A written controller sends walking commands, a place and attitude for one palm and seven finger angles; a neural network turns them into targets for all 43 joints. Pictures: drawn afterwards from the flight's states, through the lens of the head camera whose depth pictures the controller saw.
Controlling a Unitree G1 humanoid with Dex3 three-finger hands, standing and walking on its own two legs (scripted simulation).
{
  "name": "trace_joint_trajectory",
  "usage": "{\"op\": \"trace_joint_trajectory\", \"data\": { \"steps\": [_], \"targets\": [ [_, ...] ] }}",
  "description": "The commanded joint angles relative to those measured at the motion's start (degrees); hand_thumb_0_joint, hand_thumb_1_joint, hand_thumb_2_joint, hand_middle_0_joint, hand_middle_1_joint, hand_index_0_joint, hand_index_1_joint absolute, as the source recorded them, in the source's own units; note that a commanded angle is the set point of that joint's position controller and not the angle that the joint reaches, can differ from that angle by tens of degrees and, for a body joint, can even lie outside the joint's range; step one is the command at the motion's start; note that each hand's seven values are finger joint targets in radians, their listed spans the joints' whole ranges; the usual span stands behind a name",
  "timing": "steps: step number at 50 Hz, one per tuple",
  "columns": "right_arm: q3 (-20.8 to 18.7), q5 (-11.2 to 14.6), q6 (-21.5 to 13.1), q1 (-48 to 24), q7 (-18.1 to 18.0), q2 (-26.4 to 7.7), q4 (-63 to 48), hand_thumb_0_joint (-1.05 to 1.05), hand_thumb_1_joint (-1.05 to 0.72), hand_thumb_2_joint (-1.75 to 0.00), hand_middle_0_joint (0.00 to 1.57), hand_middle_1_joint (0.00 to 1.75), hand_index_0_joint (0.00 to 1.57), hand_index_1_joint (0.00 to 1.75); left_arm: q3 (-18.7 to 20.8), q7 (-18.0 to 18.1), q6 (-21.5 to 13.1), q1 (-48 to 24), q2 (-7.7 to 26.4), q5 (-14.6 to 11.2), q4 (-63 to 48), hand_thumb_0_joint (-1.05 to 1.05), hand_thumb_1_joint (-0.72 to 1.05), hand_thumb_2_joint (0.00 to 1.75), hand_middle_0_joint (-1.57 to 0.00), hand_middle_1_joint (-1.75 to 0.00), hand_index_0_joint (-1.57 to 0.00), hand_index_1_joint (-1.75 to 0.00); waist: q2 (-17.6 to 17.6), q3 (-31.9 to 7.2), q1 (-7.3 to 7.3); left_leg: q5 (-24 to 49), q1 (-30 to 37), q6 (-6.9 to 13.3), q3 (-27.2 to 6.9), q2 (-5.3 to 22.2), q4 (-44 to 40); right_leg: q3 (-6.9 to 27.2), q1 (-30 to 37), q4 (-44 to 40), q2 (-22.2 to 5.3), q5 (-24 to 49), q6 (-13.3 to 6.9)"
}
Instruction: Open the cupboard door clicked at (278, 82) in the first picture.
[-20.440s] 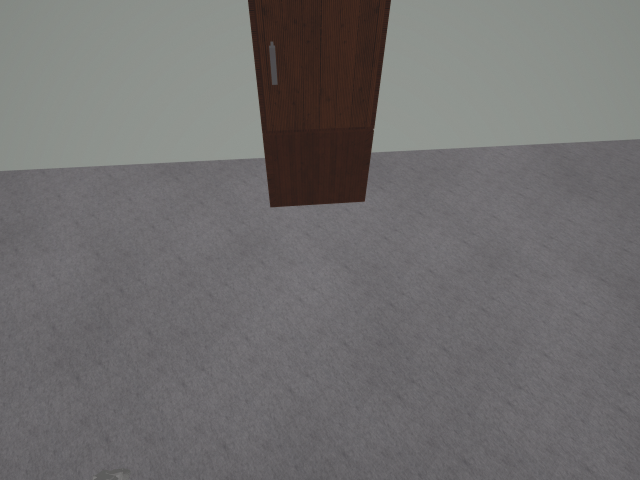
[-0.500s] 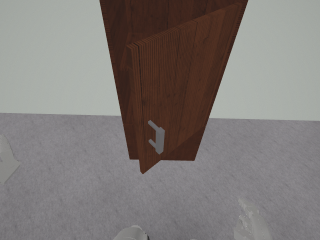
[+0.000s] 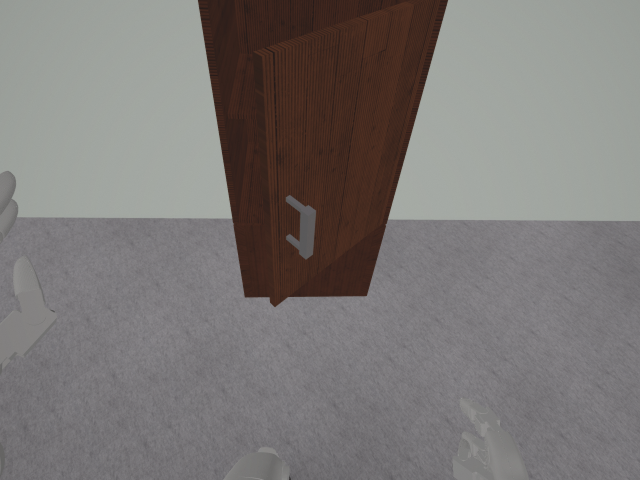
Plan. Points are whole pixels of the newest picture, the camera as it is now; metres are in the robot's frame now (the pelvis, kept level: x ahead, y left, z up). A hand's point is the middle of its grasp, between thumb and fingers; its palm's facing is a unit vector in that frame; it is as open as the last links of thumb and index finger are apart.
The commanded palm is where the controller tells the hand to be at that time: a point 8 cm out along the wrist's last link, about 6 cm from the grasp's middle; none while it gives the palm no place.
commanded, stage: stop stepping back and stand still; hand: left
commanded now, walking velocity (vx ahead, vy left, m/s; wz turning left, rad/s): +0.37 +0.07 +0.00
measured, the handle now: (299, 227) +0.55 +0.11 -0.06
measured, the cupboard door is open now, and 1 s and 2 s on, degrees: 42 42 42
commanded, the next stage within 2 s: let the arm hang, fingers relaxed in 0.70 s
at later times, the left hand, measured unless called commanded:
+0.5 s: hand out of the picture +0.12 +0.26 +0.18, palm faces +0.46 -0.79 -0.40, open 7.4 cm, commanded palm +0.07 +0.29 +0.19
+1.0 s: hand out of the picture +0.07 +0.22 -0.10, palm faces +0.08 -0.95 -0.30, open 7.4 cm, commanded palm none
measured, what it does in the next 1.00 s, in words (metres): steps on the spot: left foot, then left foot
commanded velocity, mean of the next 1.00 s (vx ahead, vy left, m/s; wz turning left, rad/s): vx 0.11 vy -0.01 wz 0.00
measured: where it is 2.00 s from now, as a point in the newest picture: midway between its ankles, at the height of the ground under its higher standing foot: outside the picture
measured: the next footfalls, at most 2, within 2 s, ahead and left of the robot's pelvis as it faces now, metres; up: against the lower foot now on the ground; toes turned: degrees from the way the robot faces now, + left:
left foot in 0.06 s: +0.11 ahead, +0.09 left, +0.00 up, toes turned +1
left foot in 0.58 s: -0.02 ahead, +0.13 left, +0.00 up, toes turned +4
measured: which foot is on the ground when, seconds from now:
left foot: up 0.00-0.04, down 0.06-0.28, up 0.30-0.56, down 0.58-1.00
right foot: down 0.00-1.00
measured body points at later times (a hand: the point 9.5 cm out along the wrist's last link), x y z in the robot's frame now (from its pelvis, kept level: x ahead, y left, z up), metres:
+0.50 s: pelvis -0.08 +0.00 +0.02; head -0.11 +0.00 +0.47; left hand +0.09 +0.30 +0.21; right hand +0.01 -0.27 -0.08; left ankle -0.04 +0.14 -0.69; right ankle -0.09 -0.08 -0.72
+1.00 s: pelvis -0.09 +0.01 +0.00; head -0.08 -0.01 +0.45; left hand +0.06 +0.27 -0.08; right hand +0.04 -0.23 -0.13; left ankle -0.06 +0.13 -0.73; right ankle -0.09 -0.07 -0.72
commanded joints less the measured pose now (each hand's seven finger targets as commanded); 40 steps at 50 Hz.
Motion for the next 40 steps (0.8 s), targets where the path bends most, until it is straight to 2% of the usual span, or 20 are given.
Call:
{"op": "trace_joint_trajectory", "data": {
  "steps": [1, 2, 4, 6, 11, 12, 13, 14, 15, 17, 19, 24, 26, 29, 30, 32, 36, 37, 39, 40],
  "targets": [
    [-2.29, 1.14, -2.66, -2.77, -2.62, -8.16, -9.8, 0.0, -0.9, -0.9, 0.2, 0.3, 0.2, 0.3, 8.17, 0.51, 0.1, -3.7, 10.97, -0.37, -5.86, 0.0, 0.9, 0.9, -0.2, -0.3, -0.2, -0.3, 1.86, -4.9, -5.21, 12.29, 23.68, 2.05, -2.07, -1.04, -13.73, 1.87, -9.82, -2.61, -7.57, 33.93, -1.72],
    [-2.6, 1.07, -3.19, -2.54, -2.82, -9.09, -10.1, 0.0, -0.9, -0.9, 0.2, 0.3, 0.2, 0.3, 8.33, 0.37, -0.13, -4.36, 11.25, -0.5, -7.12, 0.0, 0.9, 0.9, -0.2, -0.3, -0.2, -0.3, 8.33, -6.14, -4.66, 18.31, 28.14, 3.55, -6.79, 3.23, -17.18, 0.02, -11.5, 0.52, -3.55, 24.57, 0.43],
    [-2.87, 1.14, -4.72, -1.85, -2.68, -9.69, -10.99, 0.0, -0.9, -0.9, 0.2, 0.3, 0.2, 0.3, 8.26, 0.33, -0.41, -3.41, 11.02, -0.62, -5.6, 0.0, 0.9, 0.9, -0.2, -0.3, -0.2, -0.3, 10.55, -5.79, -3.68, 10.77, 26.74, 6.35, -18.9, 10.76, -24.85, -1.38, -12.58, 3.19, 0.76, 3.1, 1.56],
    [-2.31, -0.24, -5.43, -2.09, -2.42, -8.02, -10.65, 0.0, -0.9, -0.9, 0.2, 0.3, 0.2, 0.3, 9.41, 0.35, -1.2, -1.61, 12.38, -0.48, -11.7, 0.0, 0.9, 0.9, -0.2, -0.3, -0.2, -0.3, 17.55, -5.58, -4.27, -17.76, 18.33, 5.17, -23.95, 12.67, -37.48, -1.65, -9.15, 12.22, 1.01, -5.43, 0.73],
    [-3.04, -0.19, -4.37, -2.02, -1.79, -8.76, -12.24, 0.0, -0.9, -0.9, 0.2, 0.3, 0.2, 0.3, 8.91, 0.68, 0.34, 8.98, 10.51, -0.56, -13.06, 0.0, 0.9, 0.9, -0.2, -0.3, -0.2, -0.3, 15.68, -5.63, -3.56, -22.48, 6.48, 1.96, -8.04, 6.26, -33.48, -9.75, 5.96, -3.0, 3.24, -2.81, -1.55],
    [-3.16, -0.33, -3.51, -1.79, -1.94, -8.58, -12.27, 0.0, -0.9, -0.9, 0.2, 0.3, 0.2, 0.3, 9.58, 0.68, 0.69, 9.28, 11.42, -0.33, -12.83, 0.0, 0.9, 0.9, -0.2, -0.3, -0.2, -0.3, 12.41, -4.86, -3.83, -20.42, 5.18, 1.36, -5.64, 3.83, -27.49, -7.77, 6.03, -8.36, 1.43, -2.46, -2.42],
    [-3.6, -0.59, -2.38, -1.65, -2.05, -8.14, -12.04, 0.0, -0.9, -0.9, 0.2, 0.3, 0.2, 0.3, 11.79, 0.72, 0.96, 9.5, 13.88, -0.05, -11.19, 0.0, 0.9, 0.9, -0.2, -0.3, -0.2, -0.3, 2.96, -4.39, -3.88, -15.37, 4.3, 0.84, -2.52, 0.63, -13.26, 1.72, 2.17, -14.22, -5.14, -5.97, -5.44],
    [-3.79, -0.77, -1.54, -1.06, -1.99, -8.08, -11.48, 0.0, -0.9, -0.9, 0.2, 0.3, 0.2, 0.3, 11.31, 0.7, 0.74, 6.26, 13.89, -0.14, -11.88, 0.0, 0.9, 0.9, -0.2, -0.3, -0.2, -0.3, -6.92, -3.08, -3.86, -8.32, 2.65, 0.52, -1.18, -1.41, 5.1, 19.28, -6.03, -22.18, -17.47, -14.66, -10.68],
    [-4.42, -0.41, -1.65, 0.04, -2.03, -9.0, -10.29, 0.0, -0.9, -0.9, 0.2, 0.3, 0.2, 0.3, 11.3, 0.94, 0.69, 2.75, 13.69, -0.39, -10.78, 0.0, 0.9, 0.9, -0.2, -0.3, -0.2, -0.3, -9.86, -0.85, -3.84, -6.85, -2.76, -0.07, -3.73, -1.5, 16.93, 26.83, -10.04, -25.13, -22.02, -19.83, -13.15],
    [-3.83, -0.39, -2.46, 2.19, -2.04, -8.76, -8.66, 0.0, -0.9, -0.9, 0.2, 0.3, 0.2, 0.3, 9.98, 1.03, -0.72, -0.38, 11.75, 0.25, -3.82, 0.0, 0.9, 0.9, -0.2, -0.3, -0.2, -0.3, -2.15, 1.03, -5.83, -3.07, -2.94, 0.21, -5.25, 1.55, 20.23, 17.35, -12.21, -21.99, -18.62, -12.1, -10.9],
    [-3.71, 0.05, -2.82, 0.83, -2.84, -8.89, -8.34, 0.0, -0.9, -0.9, 0.2, 0.3, 0.2, 0.3, 7.17, 0.47, -1.17, -4.5, 10.72, 1.05, 0.39, 0.0, 0.9, 0.9, -0.2, -0.3, -0.2, -0.3, -1.7, 3.58, -5.67, -1.71, 0.53, 0.87, -3.22, 2.17, 13.94, 11.83, -14.98, -20.95, -15.91, -8.96, -8.52],
    [-3.57, -0.09, -4.97, -0.62, -3.77, -8.22, -8.67, 0.0, -0.9, -0.9, 0.2, 0.3, 0.2, 0.3, 4.78, 1.14, -1.91, -7.34, 9.91, 1.87, -2.63, 0.0, 0.9, 0.9, -0.2, -0.3, -0.2, -0.3, -6.11, 2.76, -3.38, -4.66, 13.97, 3.0, 2.85, 0.37, -7.1, 9.62, -13.51, -18.82, -14.52, -10.66, -8.28],
    [-3.49, -0.36, -5.37, 0.26, -3.61, -8.25, -8.87, 0.0, -0.9, -0.9, 0.2, 0.3, 0.2, 0.3, 6.29, 1.52, -2.06, -5.18, 10.54, 1.45, -5.69, 0.0, 0.9, 0.9, -0.2, -0.3, -0.2, -0.3, -3.6, 0.12, -3.59, -3.98, 19.98, 3.5, 2.89, -0.2, -15.92, 6.81, -11.03, -13.89, -11.34, -6.56, -6.37],
    [-4.11, 0.18, -5.35, 0.24, -3.15, -10.59, -10.76, 0.0, -0.9, -0.9, 0.2, 0.3, 0.2, 0.3, 8.08, 1.6, -2.74, -4.77, 10.84, 0.68, -12.17, 0.0, 0.9, 0.9, -0.2, -0.3, -0.2, -0.3, 12.05, -2.6, -3.66, 6.43, 28.04, 8.16, -15.36, 11.79, -22.4, -2.06, -16.04, 5.48, -1.56, 6.82, -0.68],
    [-3.7, 0.08, -5.29, 0.56, -2.84, -8.93, -9.04, 0.0, -0.9, -0.9, 0.2, 0.3, 0.2, 0.3, 9.55, 1.27, -3.01, -2.47, 11.68, 0.66, -9.77, 0.0, 0.9, 0.9, -0.2, -0.3, -0.2, -0.3, 15.24, -3.03, -4.15, 1.35, 25.17, 9.31, -18.15, 15.07, -26.32, -4.67, -16.27, 8.56, -1.05, -0.67, 0.44],
    [-3.45, -0.27, -5.52, 0.32, -2.47, -8.2, -9.07, 0.0, -0.9, -0.9, 0.2, 0.3, 0.2, 0.3, 9.25, 1.08, -2.18, -2.65, 10.93, 1.27, -10.53, 0.0, 0.9, 0.9, -0.2, -0.3, -0.2, -0.3, 16.52, 1.23, -4.64, -5.58, 16.31, 10.14, -17.06, 15.81, -28.59, -5.06, -12.76, 11.09, -1.57, -1.97, 0.33],
    [-3.38, 0.4, -5.46, 0.32, -1.63, -8.77, -9.6, 0.0, -0.9, -0.9, 0.2, 0.3, 0.2, 0.3, 8.78, 0.82, -1.15, 1.43, 9.71, 1.06, -7.39, 0.0, 0.9, 0.9, -0.2, -0.3, -0.2, -0.3, 8.52, -0.55, -4.28, -2.2, 11.07, 5.26, -5.57, 9.3, -19.15, -5.14, -1.49, -4.01, -1.39, 8.95, 0.09],
    [-3.48, 0.47, -5.24, 0.06, -1.38, -8.54, -9.73, 0.0, -0.9, -0.9, 0.2, 0.3, 0.2, 0.3, 9.3, 0.62, -0.91, 1.79, 9.89, 0.66, -6.12, 0.0, 0.9, 0.9, -0.2, -0.3, -0.2, -0.3, 4.08, -0.5, -4.19, -5.32, 9.7, 3.65, -2.82, 6.3, -15.94, -0.49, -1.42, -6.78, -3.04, 9.65, -0.98],
    [-3.93, 0.88, -4.24, 0.42, -0.87, -7.52, -9.91, 0.0, -0.9, -0.9, 0.2, 0.3, 0.2, 0.3, 8.65, 0.54, -0.2, 3.52, 10.06, -0.12, -5.0, 0.0, 0.9, 0.9, -0.2, -0.3, -0.2, -0.3, -8.12, -1.46, -4.57, -5.91, 9.37, 1.21, -0.27, 0.4, -0.9, 17.13, -5.27, -15.47, -13.73, 8.79, -6.19],
    [-5.42, -0.46, -3.19, -2.13, 3.89, -12.74, 2.12, 0.0, -0.9, -0.9, 0.2, 0.3, 0.2, 0.3, -14.22, -7.35, 9.4, -3.37, -1.36, 6.29, 37.05, 0.0, 0.9, 0.9, -0.2, -0.3, -0.2, -0.3, -5.23, 0.93, -5.72, -8.88, 2.31, 1.26, -3.19, 3.74, 8.14, 9.73, -7.64, -5.4, -21.12, 38.41, -8.75]
  ]
}}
